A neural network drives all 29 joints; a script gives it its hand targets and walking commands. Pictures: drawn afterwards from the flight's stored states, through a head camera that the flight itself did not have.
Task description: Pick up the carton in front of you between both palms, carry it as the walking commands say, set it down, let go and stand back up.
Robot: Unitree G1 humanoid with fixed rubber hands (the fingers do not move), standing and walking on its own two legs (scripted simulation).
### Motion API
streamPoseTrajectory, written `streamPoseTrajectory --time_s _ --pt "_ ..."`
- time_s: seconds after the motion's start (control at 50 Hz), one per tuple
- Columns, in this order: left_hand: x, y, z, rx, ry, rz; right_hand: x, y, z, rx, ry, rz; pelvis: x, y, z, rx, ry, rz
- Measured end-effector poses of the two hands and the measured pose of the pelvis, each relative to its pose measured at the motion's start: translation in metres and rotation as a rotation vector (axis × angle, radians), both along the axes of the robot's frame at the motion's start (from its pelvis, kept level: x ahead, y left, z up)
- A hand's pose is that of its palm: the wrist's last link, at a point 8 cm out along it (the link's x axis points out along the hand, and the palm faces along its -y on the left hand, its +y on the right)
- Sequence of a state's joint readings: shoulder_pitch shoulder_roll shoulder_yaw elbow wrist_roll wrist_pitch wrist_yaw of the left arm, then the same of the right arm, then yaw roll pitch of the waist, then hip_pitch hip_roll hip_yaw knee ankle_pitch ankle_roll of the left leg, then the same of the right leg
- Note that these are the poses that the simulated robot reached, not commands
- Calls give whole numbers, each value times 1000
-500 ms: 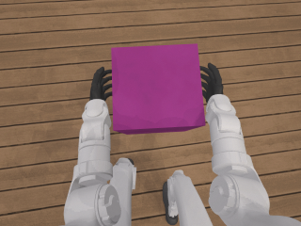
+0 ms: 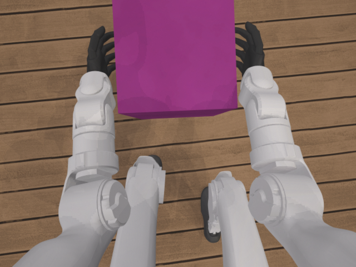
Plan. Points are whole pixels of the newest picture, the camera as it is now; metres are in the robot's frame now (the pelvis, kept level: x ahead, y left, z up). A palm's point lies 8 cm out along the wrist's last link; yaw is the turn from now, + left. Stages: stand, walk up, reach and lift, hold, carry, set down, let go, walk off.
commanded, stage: set down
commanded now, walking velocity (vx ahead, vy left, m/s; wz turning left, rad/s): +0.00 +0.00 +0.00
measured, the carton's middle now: (175, 72) +0.50 +0.10 -0.19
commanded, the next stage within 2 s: none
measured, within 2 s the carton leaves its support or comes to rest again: rests again in 1.20 s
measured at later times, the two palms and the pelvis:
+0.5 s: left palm (107, 76) +0.49 +0.27 -0.26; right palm (220, 71) +0.55 -0.02 -0.26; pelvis -0.02 +0.00 -0.10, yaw -2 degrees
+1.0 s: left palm (110, 79) +0.49 +0.27 -0.29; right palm (218, 78) +0.54 -0.03 -0.30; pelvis -0.03 -0.01 -0.12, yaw -2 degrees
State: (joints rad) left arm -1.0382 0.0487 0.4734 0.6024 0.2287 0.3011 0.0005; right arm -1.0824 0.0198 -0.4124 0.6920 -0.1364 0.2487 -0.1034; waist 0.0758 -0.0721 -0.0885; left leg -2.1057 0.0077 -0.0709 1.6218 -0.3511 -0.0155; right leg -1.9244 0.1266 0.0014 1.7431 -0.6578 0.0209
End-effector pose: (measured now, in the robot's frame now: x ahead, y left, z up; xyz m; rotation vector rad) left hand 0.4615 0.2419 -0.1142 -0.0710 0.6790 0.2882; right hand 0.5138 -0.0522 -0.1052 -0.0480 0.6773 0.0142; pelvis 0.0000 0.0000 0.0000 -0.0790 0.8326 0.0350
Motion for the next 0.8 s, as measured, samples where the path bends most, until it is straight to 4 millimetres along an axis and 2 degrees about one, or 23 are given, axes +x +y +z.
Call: streamPoseTrajectory --time_s 0.26,0.46,0.58,0.8 --pt "11 15 -75 10 25 7 19 16 -73 -28 18 40 -17 4 -55 -7 -20 -13" --pt "22 25 -137 30 56 3 32 26 -139 -40 43 75 -23 0 -91 5 -62 -28" --pt "31 35 -150 46 68 2 35 33 -166 -14 55 94 -20 1 -103 22 -93 -49" --pt "34 30 -162 34 85 -21 35 25 -181 -18 73 115 -18 -4 -113 35 -95 -67"
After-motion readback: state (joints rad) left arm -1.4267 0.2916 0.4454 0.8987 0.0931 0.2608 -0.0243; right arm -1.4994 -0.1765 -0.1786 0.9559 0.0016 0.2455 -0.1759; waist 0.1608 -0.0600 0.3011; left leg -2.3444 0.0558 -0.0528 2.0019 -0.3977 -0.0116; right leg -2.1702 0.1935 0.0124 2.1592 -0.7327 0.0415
